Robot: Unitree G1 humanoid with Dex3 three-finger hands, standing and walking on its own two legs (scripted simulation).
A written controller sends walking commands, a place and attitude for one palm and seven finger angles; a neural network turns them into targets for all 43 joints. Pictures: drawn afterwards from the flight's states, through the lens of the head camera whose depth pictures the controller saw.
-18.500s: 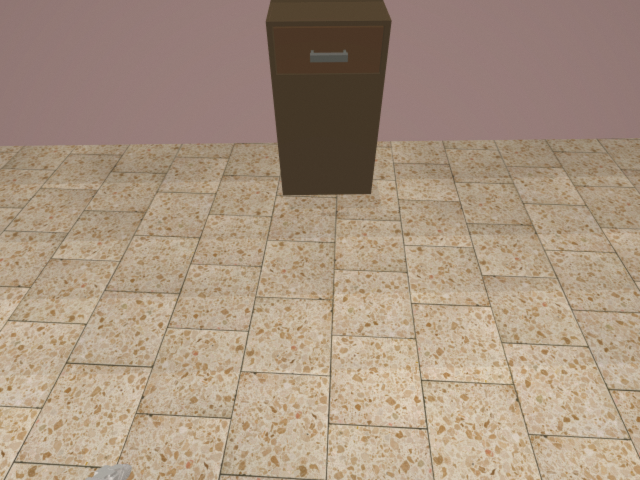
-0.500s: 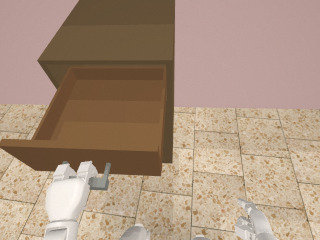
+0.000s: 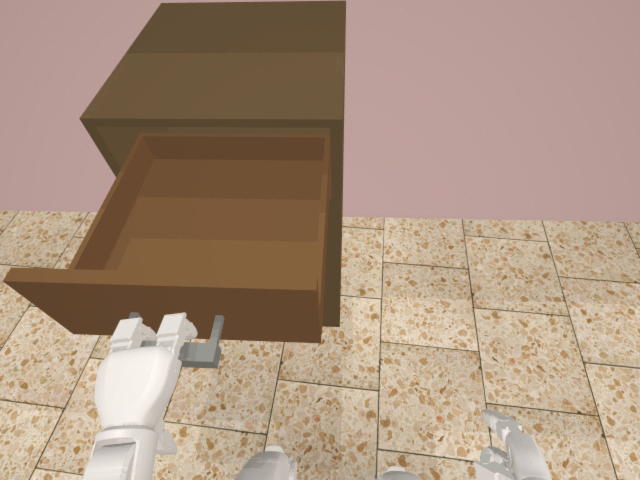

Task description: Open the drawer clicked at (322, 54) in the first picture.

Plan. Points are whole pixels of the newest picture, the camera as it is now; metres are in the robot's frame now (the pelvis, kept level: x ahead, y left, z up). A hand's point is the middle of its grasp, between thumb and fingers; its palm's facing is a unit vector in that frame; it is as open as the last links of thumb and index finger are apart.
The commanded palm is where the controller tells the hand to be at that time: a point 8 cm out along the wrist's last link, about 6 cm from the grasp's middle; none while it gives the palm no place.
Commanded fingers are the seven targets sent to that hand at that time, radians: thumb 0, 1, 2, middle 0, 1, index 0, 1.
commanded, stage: lift the hand off the handle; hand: left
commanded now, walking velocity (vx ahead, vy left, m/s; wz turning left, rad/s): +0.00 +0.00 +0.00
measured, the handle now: (170, 337) +0.29 +0.22 -0.01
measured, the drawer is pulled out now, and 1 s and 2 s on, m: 0.30 0.29 0.29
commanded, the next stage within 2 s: none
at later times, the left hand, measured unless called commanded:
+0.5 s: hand (159, 368) +0.25 +0.23 -0.01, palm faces +0.00 -0.10 -1.00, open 13.6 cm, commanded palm +0.23 +0.23 +0.05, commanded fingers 0.00 -0.50 0.30 -0.30 -1.20 -0.30 -1.20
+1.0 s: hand (146, 358) +0.25 +0.23 +0.03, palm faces +0.01 -0.11 -0.99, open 13.8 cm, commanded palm +0.23 +0.23 +0.09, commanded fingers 0.00 -0.50 0.30 -0.30 -1.20 -0.30 -1.20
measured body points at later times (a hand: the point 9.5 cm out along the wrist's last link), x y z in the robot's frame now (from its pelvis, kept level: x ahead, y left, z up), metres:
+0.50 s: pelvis +0.00 +0.01 +0.02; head +0.05 -0.01 +0.46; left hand +0.25 +0.23 +0.04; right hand +0.17 -0.23 -0.10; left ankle +0.03 +0.12 -0.66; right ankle -0.01 -0.10 -0.66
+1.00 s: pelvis +0.02 +0.01 +0.03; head +0.05 -0.02 +0.48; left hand +0.24 +0.23 +0.08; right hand +0.21 -0.22 -0.07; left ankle +0.03 +0.12 -0.66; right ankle -0.01 -0.10 -0.66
